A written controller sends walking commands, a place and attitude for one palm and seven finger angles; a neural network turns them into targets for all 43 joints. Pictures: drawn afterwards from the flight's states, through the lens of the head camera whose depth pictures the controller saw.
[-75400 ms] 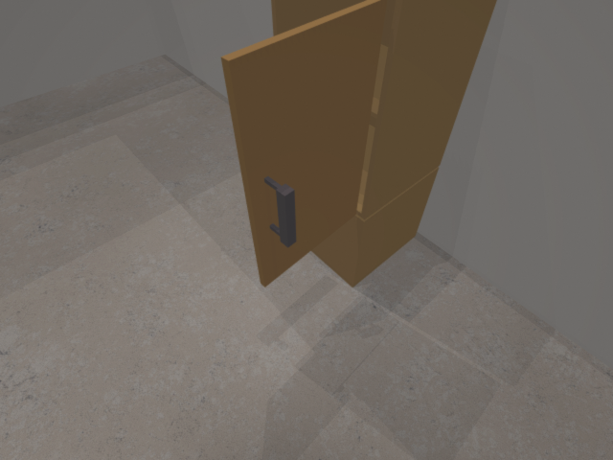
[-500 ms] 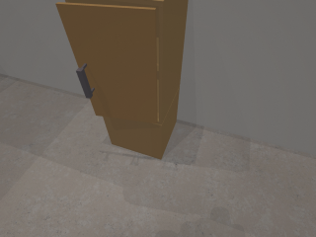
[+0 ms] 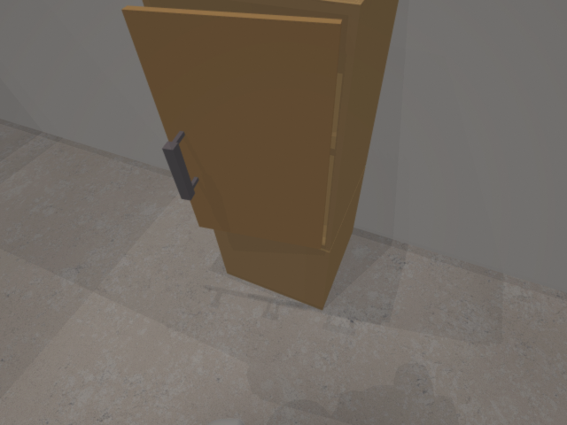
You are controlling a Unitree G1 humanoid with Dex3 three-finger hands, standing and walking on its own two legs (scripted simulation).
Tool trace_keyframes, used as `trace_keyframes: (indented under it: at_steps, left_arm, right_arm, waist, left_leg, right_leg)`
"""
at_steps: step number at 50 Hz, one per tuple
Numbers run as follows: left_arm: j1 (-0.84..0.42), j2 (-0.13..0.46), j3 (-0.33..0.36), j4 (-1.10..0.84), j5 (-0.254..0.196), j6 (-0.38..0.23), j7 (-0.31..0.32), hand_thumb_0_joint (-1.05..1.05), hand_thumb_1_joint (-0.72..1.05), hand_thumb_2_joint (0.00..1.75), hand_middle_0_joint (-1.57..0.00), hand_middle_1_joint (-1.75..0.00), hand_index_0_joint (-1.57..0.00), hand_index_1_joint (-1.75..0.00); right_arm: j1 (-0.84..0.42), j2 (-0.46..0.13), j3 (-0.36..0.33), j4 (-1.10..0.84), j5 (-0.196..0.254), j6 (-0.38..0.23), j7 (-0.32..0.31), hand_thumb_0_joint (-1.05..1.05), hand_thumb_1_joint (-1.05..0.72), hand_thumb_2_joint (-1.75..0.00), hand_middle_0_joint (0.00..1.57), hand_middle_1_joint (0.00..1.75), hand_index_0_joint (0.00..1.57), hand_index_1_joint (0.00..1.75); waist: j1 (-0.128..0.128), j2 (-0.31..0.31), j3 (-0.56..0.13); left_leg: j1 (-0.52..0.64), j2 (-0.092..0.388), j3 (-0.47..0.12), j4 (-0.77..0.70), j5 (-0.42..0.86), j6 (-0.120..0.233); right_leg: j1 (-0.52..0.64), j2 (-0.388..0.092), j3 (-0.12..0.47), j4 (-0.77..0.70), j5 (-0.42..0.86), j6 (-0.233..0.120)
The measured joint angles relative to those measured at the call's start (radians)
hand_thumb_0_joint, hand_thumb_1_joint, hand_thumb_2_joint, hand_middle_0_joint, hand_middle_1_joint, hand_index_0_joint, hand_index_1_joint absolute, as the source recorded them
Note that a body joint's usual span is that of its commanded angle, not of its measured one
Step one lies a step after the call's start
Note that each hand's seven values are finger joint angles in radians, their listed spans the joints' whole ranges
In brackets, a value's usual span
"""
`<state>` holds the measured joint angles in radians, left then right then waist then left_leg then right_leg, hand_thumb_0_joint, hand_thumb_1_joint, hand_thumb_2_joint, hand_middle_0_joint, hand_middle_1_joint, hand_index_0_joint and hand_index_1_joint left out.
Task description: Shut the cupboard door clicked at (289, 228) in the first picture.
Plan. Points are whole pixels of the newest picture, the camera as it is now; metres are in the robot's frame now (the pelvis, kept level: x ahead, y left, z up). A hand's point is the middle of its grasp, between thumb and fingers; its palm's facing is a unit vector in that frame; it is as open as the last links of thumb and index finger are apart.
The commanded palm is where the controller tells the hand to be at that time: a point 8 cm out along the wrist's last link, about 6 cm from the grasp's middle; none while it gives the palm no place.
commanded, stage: take the last steps up to it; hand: left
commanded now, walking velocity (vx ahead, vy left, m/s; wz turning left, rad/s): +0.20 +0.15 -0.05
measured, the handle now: (184, 166) +0.63 +0.30 -0.05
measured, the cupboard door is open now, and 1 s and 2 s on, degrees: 10 10 10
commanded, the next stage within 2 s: come to a stop and stand still in 0.10 s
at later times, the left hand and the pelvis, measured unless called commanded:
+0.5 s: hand (144, 421) +0.14 +0.25 -0.16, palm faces -0.01 -0.97 -0.25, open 7.3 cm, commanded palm none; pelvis +0.12 +0.05 +0.01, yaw -4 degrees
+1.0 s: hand (167, 394) +0.18 +0.22 -0.15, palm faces -0.07 -0.97 -0.22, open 7.2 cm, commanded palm none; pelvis +0.11 +0.05 +0.02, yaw -4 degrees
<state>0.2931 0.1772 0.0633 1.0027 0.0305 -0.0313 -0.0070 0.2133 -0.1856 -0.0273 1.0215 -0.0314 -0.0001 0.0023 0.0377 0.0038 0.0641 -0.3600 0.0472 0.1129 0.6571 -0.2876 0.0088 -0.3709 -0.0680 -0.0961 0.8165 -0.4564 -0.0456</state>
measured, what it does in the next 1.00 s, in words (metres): walks ahead: right foot, then left foot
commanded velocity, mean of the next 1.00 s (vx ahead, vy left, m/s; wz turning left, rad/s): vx -0.05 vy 0.00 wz -0.01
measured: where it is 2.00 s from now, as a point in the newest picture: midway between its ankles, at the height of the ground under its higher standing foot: outside the picture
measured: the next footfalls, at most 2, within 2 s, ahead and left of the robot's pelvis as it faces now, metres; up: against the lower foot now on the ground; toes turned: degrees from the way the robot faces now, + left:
right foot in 0.02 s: +0.08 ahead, -0.09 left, +0.00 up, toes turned -6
left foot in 0.32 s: +0.21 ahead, +0.18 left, +0.00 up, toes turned +5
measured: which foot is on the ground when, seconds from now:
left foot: down 0.00-0.00, up 0.02-0.30, down 0.32-0.60, up 0.62-0.84, down 0.86-1.00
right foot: up 0.00-0.00, down 0.02-0.34, up 0.36-0.58, down 0.60-1.00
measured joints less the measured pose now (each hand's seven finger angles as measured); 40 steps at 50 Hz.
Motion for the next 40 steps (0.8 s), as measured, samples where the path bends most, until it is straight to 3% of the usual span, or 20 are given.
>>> trace_keyframes:
  at_steps: [1, 3, 5, 7, 10, 13, 14, 16, 19, 23, 26, 29, 31, 33, 36, 38, 40]
  left_arm:
    - [0.002, 0.009, 0.000, -0.026, 0.005, -0.017, 0.002, 0.01, 0.91, 0.90, -0.20, -0.30, -0.20, -0.30]
    - [-0.007, -0.006, -0.005, -0.037, 0.007, -0.022, 0.012, 0.00, 0.91, 0.90, -0.20, -0.30, -0.20, -0.30]
    - [0.001, -0.026, -0.012, -0.032, 0.009, -0.020, 0.016, 0.00, 0.91, 0.90, -0.20, -0.30, -0.20, -0.30]
    - [0.013, -0.040, -0.017, -0.020, 0.010, -0.022, 0.016, 0.00, 0.91, 0.90, -0.20, -0.30, -0.20, -0.30]
    - [0.024, -0.040, -0.018, 0.004, 0.010, -0.027, 0.017, 0.01, 0.92, 0.90, -0.20, -0.30, -0.20, -0.30]
    - [0.029, -0.036, -0.019, 0.018, 0.007, -0.028, 0.017, 0.01, 0.92, 0.90, -0.20, -0.30, -0.21, -0.30]
    - [0.031, -0.034, -0.020, 0.022, 0.005, -0.024, 0.021, 0.01, 0.92, 0.90, -0.20, -0.30, -0.21, -0.30]
    - [0.046, -0.033, -0.024, 0.029, -0.001, -0.009, 0.031, 0.01, 0.92, 0.90, -0.21, -0.30, -0.21, -0.30]
    - [0.031, 0.001, -0.023, 0.049, -0.006, 0.033, 0.048, 0.01, 0.91, 0.90, -0.20, -0.30, -0.21, -0.30]
    - [-0.037, 0.023, -0.011, 0.045, -0.013, 0.077, 0.042, 0.01, 0.91, 0.90, -0.20, -0.30, -0.20, -0.30]
    - [-0.067, 0.029, 0.001, 0.012, -0.011, 0.084, 0.030, 0.01, 0.91, 0.90, -0.20, -0.30, -0.20, -0.30]
    - [-0.082, 0.036, 0.008, -0.022, -0.005, 0.080, 0.021, 0.01, 0.91, 0.90, -0.20, -0.30, -0.20, -0.30]
    - [-0.076, 0.048, 0.009, -0.043, 0.005, 0.065, 0.021, 0.00, 0.91, 0.90, -0.20, -0.30, -0.20, -0.30]
    - [-0.090, 0.038, -0.002, -0.039, 0.008, 0.064, 0.022, 0.00, 0.91, 0.90, -0.20, -0.30, -0.20, -0.30]
    - [-0.095, 0.015, -0.017, -0.029, 0.006, 0.057, 0.025, 0.00, 0.91, 0.90, -0.20, -0.30, -0.20, -0.30]
    - [-0.095, 0.003, -0.024, -0.022, 0.005, 0.052, 0.027, 0.00, 0.91, 0.90, -0.20, -0.30, -0.20, -0.30]
    - [-0.096, -0.007, -0.030, -0.014, 0.003, 0.043, 0.026, 0.00, 0.91, 0.90, -0.20, -0.30, -0.20, -0.30]
  right_arm:
    - [0.014, 0.009, 0.000, 0.007, 0.005, 0.012, 0.006, 0.01, -0.91, -0.90, 0.20, 0.30, 0.20, 0.30]
    - [0.022, 0.001, -0.009, 0.022, 0.002, 0.038, 0.018, 0.01, -0.91, -0.90, 0.20, 0.30, 0.20, 0.30]
    - [0.014, -0.007, -0.018, 0.028, -0.004, 0.044, 0.025, 0.01, -0.91, -0.90, 0.20, 0.30, 0.20, 0.30]
    - [0.004, -0.008, -0.021, 0.019, -0.004, 0.031, 0.029, 0.01, -0.92, -0.90, 0.20, 0.30, 0.20, 0.30]
    - [-0.003, 0.000, -0.018, -0.005, 0.004, 0.009, 0.032, 0.01, -0.91, -0.90, 0.20, 0.30, 0.20, 0.30]
    - [-0.015, 0.001, -0.009, -0.015, 0.012, -0.006, 0.031, 0.01, -0.91, -0.90, 0.20, 0.30, 0.20, 0.30]
    - [-0.021, 0.001, -0.003, -0.015, 0.013, -0.010, 0.027, 0.01, -0.91, -0.90, 0.20, 0.30, 0.20, 0.30]
    - [-0.027, -0.008, 0.007, -0.016, 0.013, -0.020, 0.021, 0.01, -0.91, -0.90, 0.20, 0.30, 0.20, 0.30]
    - [-0.059, 0.025, 0.010, -0.004, 0.016, -0.015, -0.001, 0.01, -0.91, -0.90, 0.20, 0.30, 0.20, 0.30]
    - [-0.099, 0.040, 0.004, -0.014, 0.012, 0.012, -0.031, 0.01, -0.91, -0.90, 0.20, 0.30, 0.20, 0.30]
    - [-0.118, 0.024, -0.009, -0.014, 0.008, 0.030, -0.040, 0.00, -0.91, -0.90, 0.20, 0.30, 0.20, 0.30]
    - [-0.116, 0.001, -0.020, -0.012, 0.008, 0.044, -0.038, 0.00, -0.91, -0.90, 0.20, 0.30, 0.20, 0.30]
    - [-0.105, -0.011, -0.028, -0.014, 0.014, 0.057, -0.030, 0.01, -0.91, -0.90, 0.20, 0.30, 0.20, 0.30]
    - [-0.095, -0.032, -0.039, -0.013, 0.016, 0.073, -0.020, 0.01, -0.91, -0.90, 0.20, 0.30, 0.20, 0.30]
    - [-0.077, -0.047, -0.042, 0.002, 0.015, 0.078, -0.013, 0.01, -0.91, -0.90, 0.20, 0.30, 0.20, 0.30]
    - [-0.056, -0.044, -0.036, 0.009, 0.017, 0.068, -0.010, 0.01, -0.91, -0.90, 0.20, 0.30, 0.20, 0.30]
    - [-0.031, -0.035, -0.027, 0.017, 0.020, 0.057, -0.011, 0.01, -0.91, -0.90, 0.20, 0.30, 0.20, 0.30]
  waist:
    - [0.008, -0.023, -0.020]
    - [0.015, -0.002, -0.036]
    - [0.008, 0.016, -0.049]
    - [-0.009, 0.014, -0.053]
    - [-0.023, -0.008, -0.043]
    - [-0.015, -0.022, -0.014]
    - [-0.010, -0.024, -0.002]
    - [0.000, -0.003, 0.008]
    - [0.001, -0.054, 0.036]
    - [-0.013, -0.041, 0.080]
    - [-0.018, -0.005, 0.087]
    - [-0.021, 0.023, 0.071]
    - [-0.023, 0.013, 0.046]
    - [-0.033, 0.037, 0.038]
    - [-0.038, 0.049, 0.019]
    - [-0.041, 0.040, 0.005]
    - [-0.042, 0.025, -0.008]
  left_leg:
    - [-0.023, -0.021, 0.004, 0.071, -0.076, 0.004]
    - [-0.075, -0.030, -0.044, 0.261, -0.131, 0.001]
    - [-0.120, -0.026, -0.068, 0.386, -0.070, -0.007]
    - [-0.142, -0.013, -0.066, 0.396, -0.016, -0.015]
    - [-0.124, 0.002, -0.044, 0.246, 0.002, -0.023]
    - [-0.074, -0.003, -0.025, 0.041, 0.030, -0.023]
    - [-0.049, -0.008, -0.022, -0.035, 0.077, -0.022]
    - [0.004, 0.014, -0.019, -0.144, 0.298, -0.010]
    - [0.036, 0.008, 0.016, -0.096, 0.096, -0.010]
    - [0.047, 0.023, 0.018, -0.107, 0.073, -0.022]
    - [0.046, 0.047, 0.023, -0.113, 0.077, -0.017]
    - [0.032, 0.064, 0.022, -0.090, 0.071, -0.031]
    - [-0.009, 0.050, 0.015, -0.018, 0.003, -0.033]
    - [-0.052, 0.019, -0.054, 0.130, -0.144, -0.018]
    - [-0.073, -0.020, -0.102, 0.301, -0.161, -0.011]
    - [-0.034, -0.029, -0.097, 0.278, -0.164, -0.015]
    - [0.034, -0.033, -0.087, 0.159, -0.164, -0.019]
  right_leg:
    - [0.010, -0.014, 0.021, -0.080, 0.030, -0.008]
    - [0.022, -0.015, 0.011, -0.064, 0.066, -0.005]
    - [0.065, -0.007, 0.010, -0.120, 0.078, 0.007]
    - [0.117, -0.008, 0.017, -0.217, 0.114, 0.025]
    - [0.191, -0.022, 0.027, -0.348, 0.157, 0.037]
    - [0.242, -0.035, 0.032, -0.398, 0.158, 0.059]
    - [0.251, -0.035, 0.033, -0.389, 0.144, 0.068]
    - [0.247, -0.014, 0.035, -0.322, 0.094, 0.082]
    - [0.179, -0.016, 0.078, -0.113, -0.039, 0.070]
    - [0.065, 0.040, 0.085, 0.073, -0.118, 0.055]
    - [0.019, 0.068, 0.067, 0.049, -0.069, 0.045]
    - [0.034, 0.070, 0.044, -0.081, 0.064, 0.037]
    - [0.050, 0.054, 0.057, -0.174, 0.156, 0.018]
    - [0.049, 0.058, 0.038, -0.155, 0.136, 0.005]
    - [0.070, 0.068, 0.031, -0.202, 0.146, 0.000]
    - [0.086, 0.070, 0.033, -0.243, 0.169, 0.000]
    - [0.098, 0.069, 0.035, -0.274, 0.185, -0.001]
